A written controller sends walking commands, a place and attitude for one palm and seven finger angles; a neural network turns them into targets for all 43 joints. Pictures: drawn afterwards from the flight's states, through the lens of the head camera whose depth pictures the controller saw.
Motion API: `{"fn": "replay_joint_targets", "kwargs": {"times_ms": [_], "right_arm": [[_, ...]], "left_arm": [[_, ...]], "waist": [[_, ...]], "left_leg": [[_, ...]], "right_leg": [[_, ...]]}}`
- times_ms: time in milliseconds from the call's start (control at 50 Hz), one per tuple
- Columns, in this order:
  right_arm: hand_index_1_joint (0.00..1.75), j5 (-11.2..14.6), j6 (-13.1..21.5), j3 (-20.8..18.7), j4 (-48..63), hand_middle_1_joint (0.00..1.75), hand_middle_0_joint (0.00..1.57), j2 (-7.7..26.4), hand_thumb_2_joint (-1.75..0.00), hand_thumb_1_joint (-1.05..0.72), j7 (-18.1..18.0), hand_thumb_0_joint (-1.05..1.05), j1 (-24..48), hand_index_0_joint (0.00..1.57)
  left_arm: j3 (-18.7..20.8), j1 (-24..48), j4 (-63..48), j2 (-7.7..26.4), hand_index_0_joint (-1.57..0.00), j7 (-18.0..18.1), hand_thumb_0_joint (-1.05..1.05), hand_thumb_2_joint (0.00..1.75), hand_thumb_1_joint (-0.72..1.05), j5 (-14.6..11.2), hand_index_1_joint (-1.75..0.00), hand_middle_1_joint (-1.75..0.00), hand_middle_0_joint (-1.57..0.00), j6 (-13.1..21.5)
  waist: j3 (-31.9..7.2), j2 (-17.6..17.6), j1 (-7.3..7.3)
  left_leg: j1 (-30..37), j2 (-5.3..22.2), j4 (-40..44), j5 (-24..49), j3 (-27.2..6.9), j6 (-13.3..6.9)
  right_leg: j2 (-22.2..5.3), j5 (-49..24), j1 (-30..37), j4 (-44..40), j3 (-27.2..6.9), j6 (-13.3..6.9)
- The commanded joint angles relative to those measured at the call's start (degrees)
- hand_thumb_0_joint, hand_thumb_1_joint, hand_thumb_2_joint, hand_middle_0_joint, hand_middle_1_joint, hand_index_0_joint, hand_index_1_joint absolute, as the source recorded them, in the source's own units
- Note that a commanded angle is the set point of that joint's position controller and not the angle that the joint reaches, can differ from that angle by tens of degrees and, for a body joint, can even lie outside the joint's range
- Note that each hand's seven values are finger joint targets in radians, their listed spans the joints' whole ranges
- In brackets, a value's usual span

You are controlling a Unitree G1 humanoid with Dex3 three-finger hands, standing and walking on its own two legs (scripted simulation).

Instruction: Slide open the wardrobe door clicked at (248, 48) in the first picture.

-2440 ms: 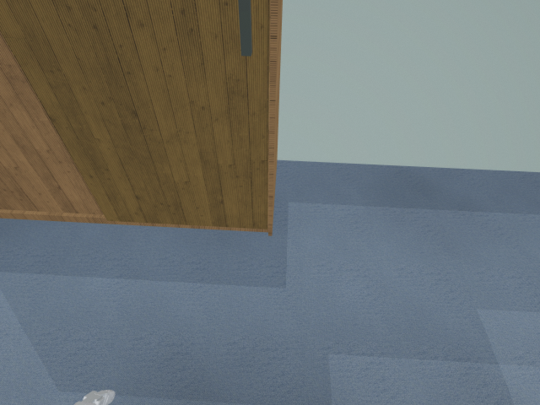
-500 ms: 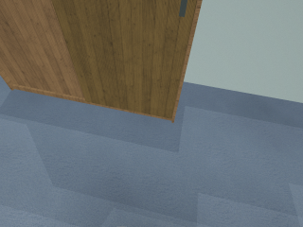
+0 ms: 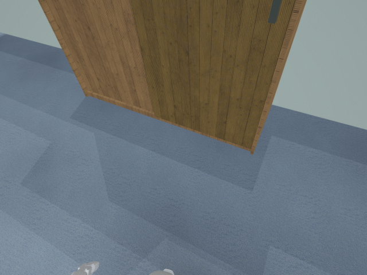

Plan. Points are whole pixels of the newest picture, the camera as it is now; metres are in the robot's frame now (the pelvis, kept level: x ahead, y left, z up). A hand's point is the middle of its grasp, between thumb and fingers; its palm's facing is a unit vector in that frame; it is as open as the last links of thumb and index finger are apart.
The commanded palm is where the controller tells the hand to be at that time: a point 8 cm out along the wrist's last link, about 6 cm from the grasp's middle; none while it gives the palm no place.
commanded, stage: walk to a spot facing it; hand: right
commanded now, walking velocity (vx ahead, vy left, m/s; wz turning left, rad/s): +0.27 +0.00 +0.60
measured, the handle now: out of the picture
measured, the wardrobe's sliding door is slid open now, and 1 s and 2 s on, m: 0.00 0.00 0.00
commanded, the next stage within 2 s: turn to face it in 0.82 s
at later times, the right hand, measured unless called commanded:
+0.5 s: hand (212, 225) +0.28 -0.06 -0.16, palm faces -0.38 +0.91 -0.19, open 7.4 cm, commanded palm none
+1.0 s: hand (227, 214) +0.32 -0.10 -0.19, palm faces -0.39 +0.91 -0.15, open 7.4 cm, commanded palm none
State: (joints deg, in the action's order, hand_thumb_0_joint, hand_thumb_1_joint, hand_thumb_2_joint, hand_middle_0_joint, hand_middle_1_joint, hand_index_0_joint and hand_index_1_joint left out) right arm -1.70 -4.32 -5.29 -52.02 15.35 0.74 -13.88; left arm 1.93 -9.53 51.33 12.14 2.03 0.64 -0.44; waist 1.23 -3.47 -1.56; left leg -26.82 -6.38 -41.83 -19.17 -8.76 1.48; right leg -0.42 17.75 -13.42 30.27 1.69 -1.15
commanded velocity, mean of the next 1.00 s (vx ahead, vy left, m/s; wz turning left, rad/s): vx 0.27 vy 0.00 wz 0.31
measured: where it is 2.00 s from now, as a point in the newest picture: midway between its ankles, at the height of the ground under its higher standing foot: (173, 263)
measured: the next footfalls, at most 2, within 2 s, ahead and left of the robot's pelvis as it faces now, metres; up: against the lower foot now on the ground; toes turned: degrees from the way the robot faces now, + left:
left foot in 0.44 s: +0.12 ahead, +0.19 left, +0.00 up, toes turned +25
right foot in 0.88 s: +0.39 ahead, +0.05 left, +0.00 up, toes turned +16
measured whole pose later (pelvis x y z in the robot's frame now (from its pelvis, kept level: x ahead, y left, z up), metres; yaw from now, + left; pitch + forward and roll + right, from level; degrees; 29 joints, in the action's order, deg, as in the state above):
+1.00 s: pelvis +0.26 +0.07 -0.01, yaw +28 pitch -3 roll +2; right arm -1.6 -0.2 -4.2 -62.3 12.4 0.6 -20.5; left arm 0.9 -9.9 54.6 8.2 0.7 1.8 4.1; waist 2.1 -2.7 -1.4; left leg -20.3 1.0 -64.7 -23.8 0.9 -0.3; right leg -5.0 13.7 -18.2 34.6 11.6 -3.8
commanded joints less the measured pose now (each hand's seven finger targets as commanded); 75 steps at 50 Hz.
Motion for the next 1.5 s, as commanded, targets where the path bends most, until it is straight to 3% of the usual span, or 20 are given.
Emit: {"fn": "replay_joint_targets", "kwargs": {"times_ms": [0,240,340,380,400,420,440,500,560,760,820,840,860,900,1020,1300,1360,1400,1420,1480], "right_arm": [[0.3,-0.67,1.41,-1.95,4.31,0.3,0.2,4.98,-0.9,-0.9,1.75,0.0,0.17,0.2],[0.3,-0.25,2.47,0.48,7.17,0.3,0.2,0.26,-0.9,-0.9,3.43,0.0,13.99,0.2],[0.3,-0.12,3.53,0.77,7.12,0.3,0.2,-0.63,-0.9,-0.9,3.27,0.0,15.33,0.2],[0.3,-0.19,4.42,0.05,4.71,0.3,0.2,0.71,-0.9,-0.9,2.91,0.0,7.71,0.2],[0.3,-0.26,5.29,-0.65,1.4,0.3,0.2,4.27,-0.9,-0.9,2.41,0.0,-2.62,0.2],[0.3,-0.11,6.2,-2.48,-0.95,0.3,0.2,12.21,-0.9,-0.9,1.35,0.0,-11.38,0.2],[0.3,1.41,5.92,-3.12,-2.07,0.3,0.2,15.94,-0.9,-0.9,0.35,0.0,-14.82,0.2],[0.3,1.12,6.22,-0.85,0.19,0.3,0.2,8.7,-0.9,-0.9,-0.59,0.0,-2.52,0.2],[0.3,0.39,7.4,0.14,-0.09,0.3,0.2,4.99,-0.9,-0.9,-0.83,0.0,1.29,0.2],[0.3,0.11,8.28,0.29,-4.03,0.3,0.2,5.35,-0.9,-0.9,-1.23,0.0,-4.22,0.2],[0.3,0.43,7.64,-0.06,-4.1,0.3,0.2,5.5,-0.9,-0.9,-1.2,0.0,-3.17,0.2],[0.3,0.6,7.47,0.12,-3.9,0.3,0.2,3.52,-0.9,-0.9,-0.97,0.0,-4.2,0.2],[0.3,1.35,7.05,0.48,-2.91,0.3,0.2,-0.27,-0.9,-0.9,-0.44,0.0,-7.14,0.2],[0.3,0.66,6.76,0.39,-2.3,0.3,0.2,1.32,-0.9,-0.9,-0.53,0.0,-2.6,0.2],[0.3,0.24,4.85,1.81,-8.36,0.3,0.2,-3.73,-0.9,-0.9,-0.87,0.0,-10.01,0.2],[0.3,1.16,3.61,0.89,-1.21,0.3,0.2,-3.17,-0.9,-0.9,-2.46,0.0,3.71,0.2],[0.3,1.37,4.5,0.55,-1.61,0.3,0.2,-1.88,-0.9,-0.9,-2.82,0.0,-1.29,0.2],[0.3,0.26,5.36,-0.79,-1.24,0.3,0.2,5.99,-0.9,-0.9,-3.69,0.0,-3.92,0.2],[0.3,0.62,5.21,-0.93,0.0,0.3,0.2,7.04,-0.9,-0.9,-3.49,0.0,-3.8,0.2],[0.3,0.6,5.18,0.33,2.08,0.3,0.2,2.25,-0.9,-0.9,-3.48,0.0,3.67,0.2]], "left_arm": [[1.91,1.24,-4.48,9.94,-0.2,0.58,0.0,0.9,0.9,0.81,-0.3,-0.3,-0.2,1.93],[2.46,-17.18,3.36,8.71,-0.2,-0.03,0.0,0.9,0.9,1.06,-0.3,-0.3,-0.2,4.23],[2.9,-17.07,4.9,9.41,-0.2,-0.73,0.0,0.9,0.9,1.6,-0.3,-0.3,-0.2,4.01],[2.95,-15.3,4.74,10.3,-0.2,-0.89,0.0,0.9,0.9,1.27,-0.3,-0.3,-0.2,3.94],[2.59,-14.63,4.14,9.8,-0.2,-1.43,0.0,0.9,0.9,0.71,-0.3,-0.3,-0.2,3.91],[1.51,-15.69,2.25,5.35,-0.2,-2.19,0.0,0.9,0.9,-0.16,-0.3,-0.3,-0.2,3.87],[1.28,-8.99,-1.16,4.99,-0.2,-1.85,0.0,0.9,0.9,0.1,-0.3,-0.3,-0.2,3.78],[2.16,-5.57,0.48,5.51,-0.2,-1.86,0.0,0.9,0.9,0.83,-0.3,-0.3,-0.2,3.29],[2.13,-12.53,3.91,3.18,-0.2,-2.19,0.0,0.9,0.9,1.45,-0.3,-0.3,-0.2,1.82],[2.08,-0.8,-0.48,1.76,-0.2,-3.69,0.0,0.9,0.9,0.7,-0.3,-0.3,-0.2,3.22],[2.58,-7.51,1.7,3.98,-0.2,-2.84,0.0,0.9,0.9,0.83,-0.3,-0.3,-0.2,3.98],[3.37,-14.12,3.9,7.67,-0.2,-2.09,0.0,0.9,0.9,1.15,-0.3,-0.3,-0.2,4.42],[4.67,-20.09,4.91,14.26,-0.2,-1.47,0.0,0.9,0.9,2.02,-0.3,-0.3,-0.2,4.71],[3.18,-16.67,4.77,11.36,-0.2,-0.72,0.0,0.9,0.9,0.94,-0.3,-0.3,-0.2,4.14],[0.07,-7.91,6.22,1.93,-0.2,-0.34,0.0,0.9,0.9,0.01,-0.3,-0.3,-0.2,5.12],[3.48,-10.99,7.06,6.02,-0.2,-0.72,0.0,0.9,0.9,0.97,-0.3,-0.3,-0.2,0.64],[4.11,-8.09,5.35,6.25,-0.2,-1.09,0.0,0.9,0.9,0.35,-0.3,-0.3,-0.2,0.35],[3.52,-9.1,2.75,0.25,-0.2,-1.94,0.0,0.9,0.9,-0.32,-0.3,-0.3,-0.2,0.49],[4.23,-8.48,2.2,2.54,-0.2,-1.78,0.0,0.9,0.9,0.48,-0.3,-0.3,-0.2,-0.44],[4.48,-6.66,3.19,1.97,-0.2,-2.77,0.0,0.9,0.9,0.95,-0.3,-0.3,-0.2,-2.13]], "waist": [[1.55,10.74,-0.65],[5.48,12.14,5.91],[4.27,13.19,5.42],[0.41,10.09,0.8],[-6.0,4.7,-3.98],[-13.71,-11.59,-6.78],[-12.66,-11.84,-7.9],[-0.28,-0.92,-1.8],[0.36,-2.69,3.24],[4.48,-3.6,0.98],[2.94,-1.19,4.83],[-1.13,7.06,7.05],[-6.32,22.88,7.97],[-3.64,17.12,7.39],[-1.0,12.67,-0.06],[-0.97,10.99,2.92],[-3.33,7.82,-0.04],[-5.19,-13.22,-0.34],[-5.7,-12.38,-0.69],[2.43,-3.34,2.82]], "left_leg": [[-9.78,4.96,-26.6,-0.79,5.74,1.97],[-13.13,11.66,-9.44,1.82,12.1,1.68],[-1.24,9.39,2.51,-0.82,16.07,-0.98],[12.37,6.45,9.54,1.4,18.21,-3.04],[28.94,6.87,13.72,4.44,16.72,-4.84],[46.52,23.9,19.06,-1.44,-6.32,-10.63],[45.29,32.26,24.11,7.4,-24.27,-14.54],[22.82,26.4,29.24,-2.87,-12.31,-13.06],[14.56,20.02,29.49,8.06,0.35,-10.47],[14.36,19.87,28.53,8.84,-0.74,-10.8],[10.94,16.08,18.44,13.23,1.64,-8.32],[6.24,12.11,5.37,14.07,3.56,-6.45],[-4.84,4.46,-13.41,-6.81,11.97,-3.08],[-9.28,7.54,-31.05,-10.76,6.87,-3.04],[2.09,12.22,-20.17,2.71,10.36,0.51],[5.71,8.99,0.21,-3.95,11.43,1.89],[18.08,9.16,17.24,8.08,11.93,1.59],[30.84,30.31,25.05,18.79,-5.59,-5.48],[24.36,35.37,26.11,18.61,-6.71,-10.25],[14.1,27.4,25.57,14.73,4.87,-8.05]], "right_leg": [[-16.74,8.36,0.92,-19.42,-11.55,-4.62],[-20.11,-6.04,13.23,-18.71,-1.28,-6.68],[-20.72,-12.49,10.2,-13.99,5.29,-4.62],[-18.94,-23.37,6.85,-1.96,10.29,-2.28],[-16.63,-24.93,-0.11,12.36,14.17,0.53],[-9.85,6.95,-18.96,30.32,15.09,4.0],[-6.34,17.62,-29.5,43.4,6.86,4.01],[-11.45,3.0,-27.26,43.36,-0.04,3.58],[-10.57,-1.62,-19.77,35.25,2.08,4.91],[-6.9,-6.09,-12.32,9.84,3.77,3.84],[-4.02,-7.66,2.38,0.32,5.47,3.22],[-7.23,-6.27,13.71,-3.55,1.28,2.16],[-24.31,-4.98,22.67,-9.93,-18.39,-3.08],[-28.86,2.34,12.55,-18.12,-24.24,-5.72],[-14.88,-25.9,-1.0,-17.57,-1.44,-4.24],[-14.57,-22.71,0.18,-11.85,-15.59,-9.24],[-10.63,-20.98,-5.3,-5.48,-14.39,-5.67],[2.03,8.08,-21.16,11.77,-0.56,2.19],[1.15,15.75,-20.39,24.27,-1.33,2.81],[-2.6,6.47,-21.1,39.09,-1.88,3.91]]}}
